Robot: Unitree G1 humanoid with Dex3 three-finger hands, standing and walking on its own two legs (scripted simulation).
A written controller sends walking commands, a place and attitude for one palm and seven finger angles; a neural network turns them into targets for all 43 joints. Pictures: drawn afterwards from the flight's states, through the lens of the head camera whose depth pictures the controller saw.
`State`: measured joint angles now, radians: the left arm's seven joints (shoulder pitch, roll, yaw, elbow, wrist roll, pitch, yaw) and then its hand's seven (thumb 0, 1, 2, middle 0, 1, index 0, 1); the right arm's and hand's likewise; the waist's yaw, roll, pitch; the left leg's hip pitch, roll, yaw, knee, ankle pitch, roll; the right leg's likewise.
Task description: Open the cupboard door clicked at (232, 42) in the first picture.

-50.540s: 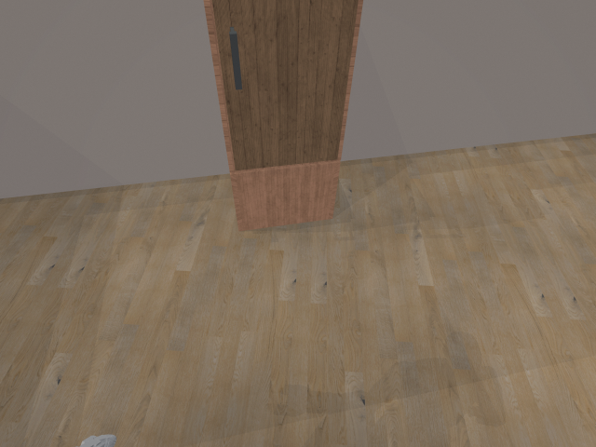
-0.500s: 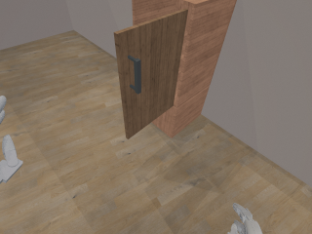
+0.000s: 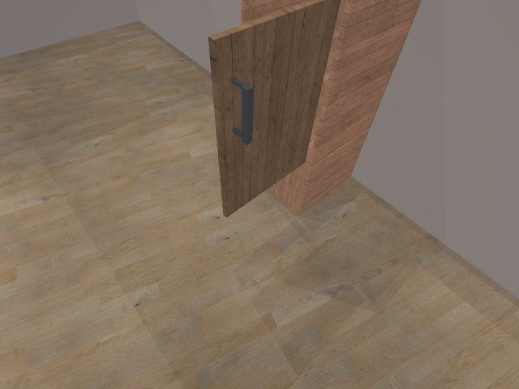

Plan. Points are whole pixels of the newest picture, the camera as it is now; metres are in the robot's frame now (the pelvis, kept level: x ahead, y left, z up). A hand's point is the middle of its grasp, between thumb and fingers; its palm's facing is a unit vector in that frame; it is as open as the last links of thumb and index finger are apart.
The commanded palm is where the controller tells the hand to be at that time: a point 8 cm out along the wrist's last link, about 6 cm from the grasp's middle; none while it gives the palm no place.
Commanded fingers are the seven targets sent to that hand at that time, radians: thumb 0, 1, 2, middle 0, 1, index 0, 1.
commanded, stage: let the arm hang, fingers relaxed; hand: left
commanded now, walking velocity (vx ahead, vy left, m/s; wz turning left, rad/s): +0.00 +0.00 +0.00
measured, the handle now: (241, 112) +0.68 +0.09 +0.02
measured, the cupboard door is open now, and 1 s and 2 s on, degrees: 92 92 92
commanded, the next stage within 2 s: look to check the result in 0.66 s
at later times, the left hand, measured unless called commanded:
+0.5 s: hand out of the picture -0.02 +0.17 -0.17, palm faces +0.01 -0.98 -0.18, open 7.3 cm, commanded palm none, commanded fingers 0.00 0.90 0.90 -0.20 -0.30 -0.20 -0.30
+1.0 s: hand out of the picture -0.02 +0.17 -0.17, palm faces +0.01 -0.98 -0.21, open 7.3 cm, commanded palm none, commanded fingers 0.00 0.90 0.90 -0.20 -0.30 -0.20 -0.30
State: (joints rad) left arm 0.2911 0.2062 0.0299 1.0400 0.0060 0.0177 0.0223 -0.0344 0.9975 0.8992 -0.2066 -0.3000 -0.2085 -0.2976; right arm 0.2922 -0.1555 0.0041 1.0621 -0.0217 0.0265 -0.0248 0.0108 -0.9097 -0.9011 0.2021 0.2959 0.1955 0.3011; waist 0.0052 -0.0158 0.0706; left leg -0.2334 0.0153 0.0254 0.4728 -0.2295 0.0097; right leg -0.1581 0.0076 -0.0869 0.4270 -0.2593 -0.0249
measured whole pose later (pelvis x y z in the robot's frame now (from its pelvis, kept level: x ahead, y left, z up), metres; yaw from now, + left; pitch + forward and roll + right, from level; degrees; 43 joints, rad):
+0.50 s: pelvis -0.01 +0.01 +0.00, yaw -2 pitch -2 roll +0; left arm 0.28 0.12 0.00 1.15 0.01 0.00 0.03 0.01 0.92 0.90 -0.20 -0.30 -0.20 -0.30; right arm 0.29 -0.12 0.00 1.14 -0.02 0.01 -0.03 0.01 -0.91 -0.90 0.20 0.30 0.19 0.30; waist -0.01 0.01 0.04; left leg -0.19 0.00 0.06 0.40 -0.18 0.02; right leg -0.16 -0.01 -0.05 0.42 -0.23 -0.01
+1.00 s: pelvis -0.02 +0.00 +0.00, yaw -1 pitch -2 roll +0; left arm 0.27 0.15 0.01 1.15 0.01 -0.01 0.03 0.00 0.91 0.90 -0.20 -0.30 -0.20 -0.30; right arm 0.27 -0.14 -0.01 1.14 -0.02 0.01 -0.03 0.01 -0.91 -0.90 0.20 0.30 0.19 0.30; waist -0.01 0.02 0.06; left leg -0.19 0.01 0.05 0.40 -0.17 0.01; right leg -0.15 0.00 -0.06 0.41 -0.22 -0.03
